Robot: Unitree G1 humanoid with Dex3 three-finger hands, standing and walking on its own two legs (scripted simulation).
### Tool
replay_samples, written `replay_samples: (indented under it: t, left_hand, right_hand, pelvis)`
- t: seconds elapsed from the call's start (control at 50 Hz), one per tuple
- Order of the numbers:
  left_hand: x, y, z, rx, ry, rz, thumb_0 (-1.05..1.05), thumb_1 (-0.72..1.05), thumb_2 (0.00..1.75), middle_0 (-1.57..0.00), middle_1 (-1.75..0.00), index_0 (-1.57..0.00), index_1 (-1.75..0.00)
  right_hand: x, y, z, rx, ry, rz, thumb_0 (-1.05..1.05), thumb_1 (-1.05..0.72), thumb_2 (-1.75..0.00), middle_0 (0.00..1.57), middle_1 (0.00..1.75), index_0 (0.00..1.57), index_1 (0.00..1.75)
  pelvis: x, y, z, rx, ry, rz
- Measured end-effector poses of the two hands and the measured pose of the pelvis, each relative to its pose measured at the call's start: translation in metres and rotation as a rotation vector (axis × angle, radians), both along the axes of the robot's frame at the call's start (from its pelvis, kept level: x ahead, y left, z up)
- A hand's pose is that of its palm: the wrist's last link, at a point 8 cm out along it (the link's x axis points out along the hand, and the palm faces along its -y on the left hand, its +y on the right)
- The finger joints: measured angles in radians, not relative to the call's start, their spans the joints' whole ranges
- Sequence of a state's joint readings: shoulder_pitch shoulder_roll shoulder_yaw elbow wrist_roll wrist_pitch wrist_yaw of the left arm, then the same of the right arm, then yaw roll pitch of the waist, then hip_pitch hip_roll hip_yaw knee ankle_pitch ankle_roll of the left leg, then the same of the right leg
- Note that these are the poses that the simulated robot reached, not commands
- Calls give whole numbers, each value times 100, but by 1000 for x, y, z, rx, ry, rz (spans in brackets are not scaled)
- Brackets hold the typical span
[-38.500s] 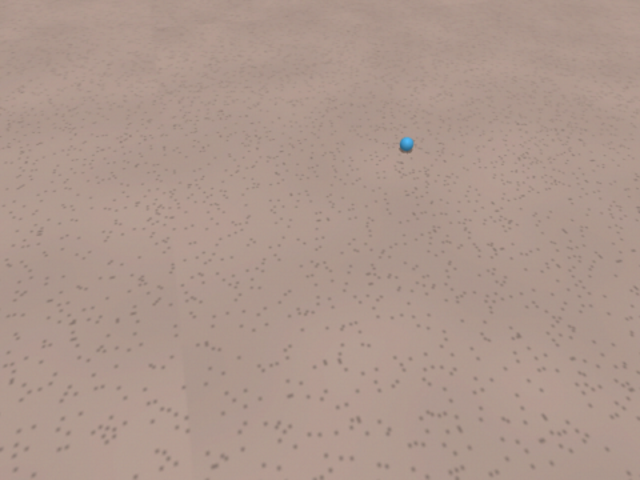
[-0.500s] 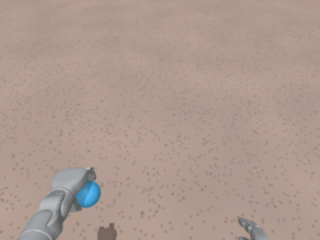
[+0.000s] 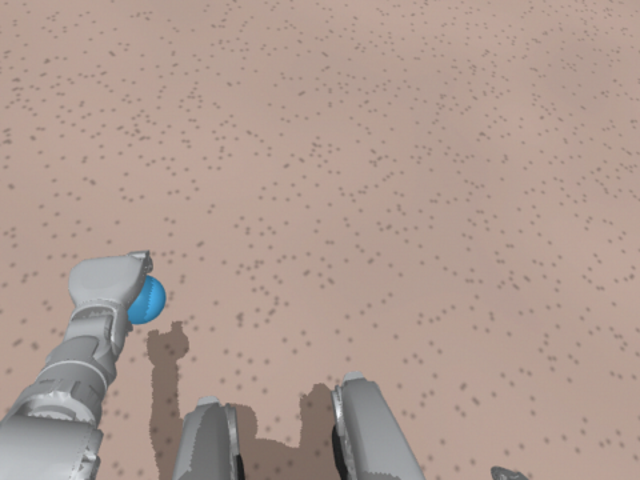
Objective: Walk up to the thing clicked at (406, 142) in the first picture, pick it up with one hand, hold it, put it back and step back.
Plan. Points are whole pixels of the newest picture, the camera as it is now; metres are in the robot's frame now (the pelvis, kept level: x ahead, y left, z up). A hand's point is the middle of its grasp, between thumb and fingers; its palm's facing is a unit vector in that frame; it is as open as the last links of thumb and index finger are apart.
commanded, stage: crouch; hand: left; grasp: from above
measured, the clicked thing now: (139, 299) +0.42 +0.20 -0.17
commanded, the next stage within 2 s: lower in 1.26 s
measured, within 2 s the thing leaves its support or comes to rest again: neither
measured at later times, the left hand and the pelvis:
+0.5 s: hand (155, 318) +0.43 +0.22 -0.32, palm faces -0.45 +0.00 -0.89, open 9.9 cm; pelvis -0.01 +0.00 -0.15, yaw +0 degrees
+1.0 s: hand (164, 319) +0.45 +0.22 -0.39, palm faces -0.46 -0.01 -0.89, open 9.9 cm; pelvis -0.03 -0.01 -0.22, yaw -2 degrees
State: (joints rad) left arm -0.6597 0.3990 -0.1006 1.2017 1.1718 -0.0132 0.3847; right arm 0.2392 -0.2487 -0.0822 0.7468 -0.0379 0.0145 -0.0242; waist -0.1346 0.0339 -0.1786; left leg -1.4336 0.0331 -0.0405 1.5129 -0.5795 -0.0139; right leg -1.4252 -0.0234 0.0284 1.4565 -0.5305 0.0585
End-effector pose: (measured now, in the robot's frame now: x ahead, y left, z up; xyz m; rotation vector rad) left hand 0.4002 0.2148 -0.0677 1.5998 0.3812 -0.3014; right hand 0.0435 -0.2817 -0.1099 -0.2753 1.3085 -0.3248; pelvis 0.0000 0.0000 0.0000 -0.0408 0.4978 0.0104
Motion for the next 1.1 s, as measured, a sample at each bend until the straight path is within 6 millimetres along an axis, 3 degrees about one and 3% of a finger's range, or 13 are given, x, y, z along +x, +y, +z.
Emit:
replay_samples:
  t: [0.16, 0.32, 0.42, 0.66, 1.1]
  left_hand:
    - [16, 2, -74, -13, 39, 17, 1, 15, 51, -85, -78, -56, -55]
    - [25, 1, -143, -51, 61, 2, 2, 15, 51, -86, -78, -56, -54]
    - [30, 2, -176, -52, 52, -10, 2, 14, 52, -87, -78, -57, -54]
    - [47, 7, -217, -41, 31, 31, 2, 12, 57, -87, -78, -57, -55]
    - [58, 4, -274, -51, 40, -7, 2, 14, 54, -88, -76, -57, -53]
  right_hand:
    - [-23, 19, -67, 39, 58, -2, 1, -91, -89, 20, 30, 20, 30]
    - [-12, 19, -115, 50, 60, 60, 1, -91, -89, 20, 30, 20, 30]
    - [-2, 11, -136, 41, 63, 111, 1, -91, -89, 20, 30, 20, 30]
    - [-1, -6, -170, 32, 80, 150, 1, -92, -90, 20, 30, 20, 30]
    - [-59, 4, -220, 63, 188, 111, 1, -92, -90, 20, 30, 20, 30]
  pelvis:
    - [-11, 3, -60, -11, 87, 2]
    - [-12, 2, -110, -24, 147, 9]
    - [-12, -1, -135, -29, 166, 15]
    - [-15, -7, -175, -35, 164, 5]
    - [-28, -4, -234, -51, 130, -10]
